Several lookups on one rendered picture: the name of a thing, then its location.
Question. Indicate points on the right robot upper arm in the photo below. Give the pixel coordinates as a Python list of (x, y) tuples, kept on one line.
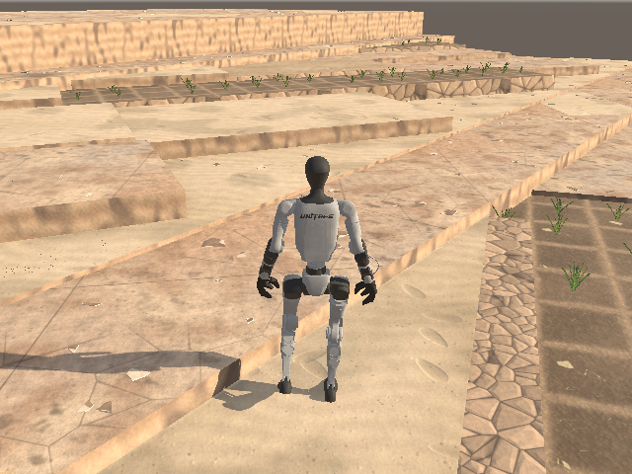
[(347, 209)]

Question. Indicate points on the left robot upper arm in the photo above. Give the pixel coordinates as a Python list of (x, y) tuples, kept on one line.
[(284, 209)]

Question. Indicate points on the right robot forearm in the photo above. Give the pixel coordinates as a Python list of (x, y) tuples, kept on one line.
[(364, 266)]

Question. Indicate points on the right robot thigh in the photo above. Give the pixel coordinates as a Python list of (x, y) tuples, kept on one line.
[(339, 295)]

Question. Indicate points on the right robot shin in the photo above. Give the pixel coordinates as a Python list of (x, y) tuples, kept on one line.
[(333, 359)]

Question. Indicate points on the right robot hand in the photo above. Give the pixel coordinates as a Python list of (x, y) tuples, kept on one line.
[(370, 288)]

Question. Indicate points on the left robot forearm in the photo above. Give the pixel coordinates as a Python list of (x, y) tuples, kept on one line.
[(268, 262)]

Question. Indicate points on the left robot hand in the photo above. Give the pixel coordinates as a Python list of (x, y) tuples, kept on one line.
[(261, 283)]

